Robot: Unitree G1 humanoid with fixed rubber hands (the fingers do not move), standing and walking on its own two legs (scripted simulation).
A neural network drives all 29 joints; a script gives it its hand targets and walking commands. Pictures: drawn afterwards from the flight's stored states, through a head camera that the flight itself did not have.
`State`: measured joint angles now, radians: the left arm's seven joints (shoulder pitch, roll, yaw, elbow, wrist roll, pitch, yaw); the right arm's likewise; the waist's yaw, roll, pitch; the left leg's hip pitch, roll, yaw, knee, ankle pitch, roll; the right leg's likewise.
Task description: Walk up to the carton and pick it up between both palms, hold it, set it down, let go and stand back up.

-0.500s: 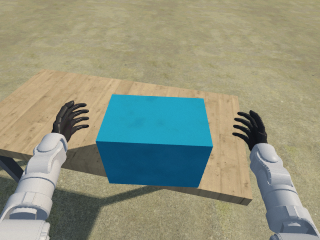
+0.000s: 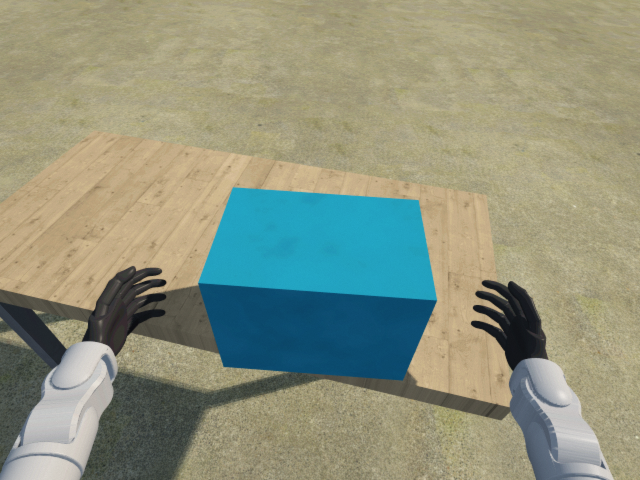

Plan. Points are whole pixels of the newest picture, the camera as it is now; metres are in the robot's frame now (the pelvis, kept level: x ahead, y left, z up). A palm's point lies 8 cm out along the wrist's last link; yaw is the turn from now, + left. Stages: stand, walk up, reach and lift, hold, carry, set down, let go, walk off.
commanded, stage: set down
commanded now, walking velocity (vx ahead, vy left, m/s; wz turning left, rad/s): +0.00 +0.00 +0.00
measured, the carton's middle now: (319, 285) +0.39 +0.01 +0.01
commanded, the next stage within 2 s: let go in 1.52 s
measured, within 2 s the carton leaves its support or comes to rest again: neither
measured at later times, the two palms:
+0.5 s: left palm (107, 396) +0.21 +0.25 +0.02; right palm (527, 412) +0.20 -0.24 +0.02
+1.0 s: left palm (113, 444) +0.17 +0.24 -0.02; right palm (521, 462) +0.16 -0.23 -0.01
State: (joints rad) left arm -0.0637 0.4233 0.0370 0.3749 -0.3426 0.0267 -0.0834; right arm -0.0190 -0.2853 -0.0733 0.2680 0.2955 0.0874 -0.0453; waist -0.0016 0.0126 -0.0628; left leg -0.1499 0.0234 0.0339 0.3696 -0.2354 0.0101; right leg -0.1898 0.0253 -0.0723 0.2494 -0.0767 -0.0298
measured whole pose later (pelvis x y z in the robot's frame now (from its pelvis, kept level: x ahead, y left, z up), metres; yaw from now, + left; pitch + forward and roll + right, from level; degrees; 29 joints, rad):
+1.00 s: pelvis +0.01 +0.00 +0.00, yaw -2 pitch -3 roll -1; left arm 0.37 0.31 0.01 0.13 -0.19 0.18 -0.04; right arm 0.43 -0.21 -0.03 0.14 0.20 0.06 -0.02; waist 0.03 0.01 -0.02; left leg -0.02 0.03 0.07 0.33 -0.26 0.01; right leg -0.09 0.04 -0.04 0.25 -0.11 -0.02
